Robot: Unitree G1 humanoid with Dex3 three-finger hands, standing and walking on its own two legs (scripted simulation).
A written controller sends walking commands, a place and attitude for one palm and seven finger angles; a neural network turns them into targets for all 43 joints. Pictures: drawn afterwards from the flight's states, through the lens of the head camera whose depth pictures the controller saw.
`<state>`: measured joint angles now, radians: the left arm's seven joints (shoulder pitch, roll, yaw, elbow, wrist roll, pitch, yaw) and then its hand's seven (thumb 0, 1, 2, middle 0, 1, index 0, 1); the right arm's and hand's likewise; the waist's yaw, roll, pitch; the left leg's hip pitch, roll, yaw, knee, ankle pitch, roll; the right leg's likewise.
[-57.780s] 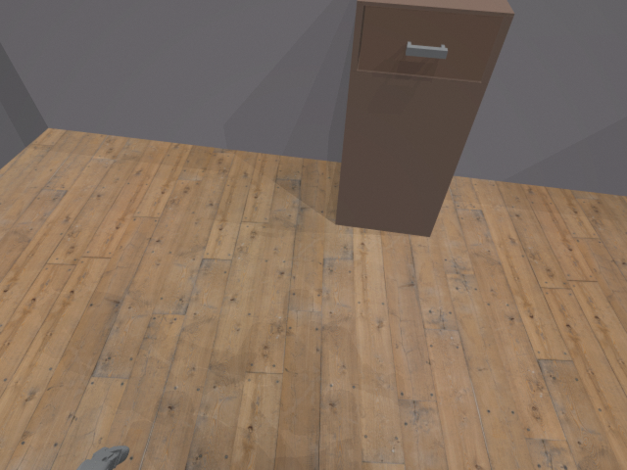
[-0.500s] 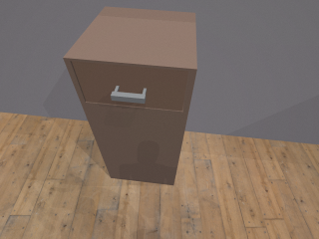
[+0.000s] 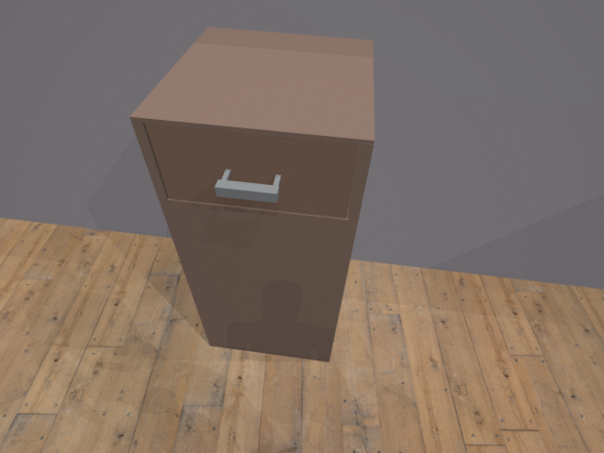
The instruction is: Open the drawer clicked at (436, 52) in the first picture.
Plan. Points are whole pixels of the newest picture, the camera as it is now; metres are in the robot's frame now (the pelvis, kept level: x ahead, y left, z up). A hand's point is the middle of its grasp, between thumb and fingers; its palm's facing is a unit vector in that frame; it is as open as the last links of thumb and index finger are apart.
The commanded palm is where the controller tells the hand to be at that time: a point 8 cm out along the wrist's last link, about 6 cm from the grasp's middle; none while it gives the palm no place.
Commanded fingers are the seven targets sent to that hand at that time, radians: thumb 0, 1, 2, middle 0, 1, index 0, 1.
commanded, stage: raise the hand with hooked fingers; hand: left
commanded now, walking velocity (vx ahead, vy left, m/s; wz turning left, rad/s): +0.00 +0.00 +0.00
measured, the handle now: (250, 184) +0.55 +0.13 +0.03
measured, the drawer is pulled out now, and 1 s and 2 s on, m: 0.00 0.00 0.00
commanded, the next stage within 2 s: move the hooked fingers above the handle in 1.86 s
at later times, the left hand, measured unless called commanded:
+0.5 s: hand (152, 441) +0.15 +0.20 -0.05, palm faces -0.10 -0.20 -0.98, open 9.2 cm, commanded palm +0.16 +0.21 +0.03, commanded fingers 0.00 0.25 0.62 -0.25 -0.72 -0.25 -0.72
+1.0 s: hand (139, 296) +0.28 +0.23 +0.07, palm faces +0.10 -0.07 -0.99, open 12.2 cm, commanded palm +0.25 +0.23 +0.12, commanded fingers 0.00 -0.34 0.37 -0.29 -1.10 -0.29 -1.10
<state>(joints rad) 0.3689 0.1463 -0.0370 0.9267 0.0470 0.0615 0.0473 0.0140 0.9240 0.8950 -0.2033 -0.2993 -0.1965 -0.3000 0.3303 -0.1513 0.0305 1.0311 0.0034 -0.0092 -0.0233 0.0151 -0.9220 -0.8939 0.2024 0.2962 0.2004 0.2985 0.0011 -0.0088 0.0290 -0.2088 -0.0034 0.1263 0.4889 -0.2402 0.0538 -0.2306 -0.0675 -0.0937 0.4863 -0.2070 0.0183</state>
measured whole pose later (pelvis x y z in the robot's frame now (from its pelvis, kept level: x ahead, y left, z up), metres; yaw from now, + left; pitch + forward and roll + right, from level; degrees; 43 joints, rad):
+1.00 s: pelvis +0.06 -0.02 -0.01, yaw +3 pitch +6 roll +1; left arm 0.30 0.49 0.04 -0.23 0.92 -0.08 0.23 0.00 -0.12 0.46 -0.30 -0.95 -0.29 -0.95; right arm 0.15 -0.28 -0.03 0.59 -0.04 0.15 0.00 0.02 -0.91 -0.89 0.20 0.30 0.20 0.30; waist 0.08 0.07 -0.04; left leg -0.36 -0.03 0.04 0.61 -0.36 0.03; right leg -0.38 0.02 0.02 0.64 -0.36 -0.03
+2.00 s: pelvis +0.01 -0.01 +0.00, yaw +5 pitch -1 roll +0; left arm -0.16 0.60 0.02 -0.01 0.82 -0.08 -0.10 0.00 -0.49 0.30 -0.32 -1.20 -0.32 -1.20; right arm 0.14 -0.26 0.00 0.62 0.02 0.18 0.01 0.02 -0.91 -0.89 0.20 0.30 0.20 0.30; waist 0.07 0.08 0.04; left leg -0.22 -0.06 0.01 0.42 -0.19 0.05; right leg -0.22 -0.01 -0.01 0.43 -0.20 0.00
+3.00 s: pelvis +0.05 -0.02 +0.00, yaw +5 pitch +5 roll +1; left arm -0.47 0.42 -0.26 0.30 0.91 -0.07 -0.08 0.00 -0.49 0.30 -0.32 -1.20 -0.32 -1.20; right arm 0.16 -0.26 -0.02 0.62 0.03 0.21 -0.01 0.01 -0.91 -0.89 0.20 0.30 0.20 0.30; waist 0.03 0.06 -0.03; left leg -0.30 -0.04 0.00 0.48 -0.27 0.03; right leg -0.32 0.01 -0.01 0.52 -0.30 -0.03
